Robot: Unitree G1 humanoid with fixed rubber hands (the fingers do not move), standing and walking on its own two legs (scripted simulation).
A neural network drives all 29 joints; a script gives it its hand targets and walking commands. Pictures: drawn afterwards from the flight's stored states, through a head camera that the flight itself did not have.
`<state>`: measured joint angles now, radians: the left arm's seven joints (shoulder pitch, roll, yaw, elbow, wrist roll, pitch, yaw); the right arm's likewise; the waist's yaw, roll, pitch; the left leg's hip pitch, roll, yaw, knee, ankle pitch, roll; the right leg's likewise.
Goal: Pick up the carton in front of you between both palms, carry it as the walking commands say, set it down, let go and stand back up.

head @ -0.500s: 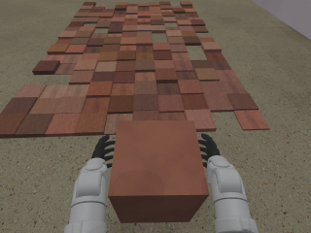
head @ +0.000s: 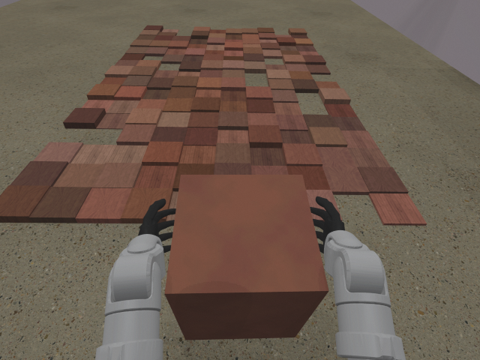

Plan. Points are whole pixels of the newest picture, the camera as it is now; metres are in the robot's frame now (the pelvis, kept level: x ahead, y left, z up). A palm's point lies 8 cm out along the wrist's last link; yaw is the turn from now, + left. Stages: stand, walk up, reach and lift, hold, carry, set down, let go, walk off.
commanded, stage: carry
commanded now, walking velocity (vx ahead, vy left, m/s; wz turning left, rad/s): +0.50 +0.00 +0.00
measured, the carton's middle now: (241, 261) +0.29 +0.00 +0.02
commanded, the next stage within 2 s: none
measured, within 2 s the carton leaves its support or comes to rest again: neither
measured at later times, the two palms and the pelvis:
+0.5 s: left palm (150, 165) +0.47 +0.18 +0.10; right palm (292, 158) +0.49 -0.12 +0.10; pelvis +0.24 +0.02 +0.00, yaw +1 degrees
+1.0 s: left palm (180, 71) +0.85 +0.15 +0.15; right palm (281, 73) +0.86 -0.15 +0.14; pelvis +0.55 +0.00 -0.02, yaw +0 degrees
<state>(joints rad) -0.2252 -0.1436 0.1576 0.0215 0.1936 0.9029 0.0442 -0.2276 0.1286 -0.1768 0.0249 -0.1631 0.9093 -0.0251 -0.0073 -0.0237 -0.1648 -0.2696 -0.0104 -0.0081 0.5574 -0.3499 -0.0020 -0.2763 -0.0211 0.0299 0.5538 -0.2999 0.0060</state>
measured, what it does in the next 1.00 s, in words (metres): walks ahead: right foot, then left foot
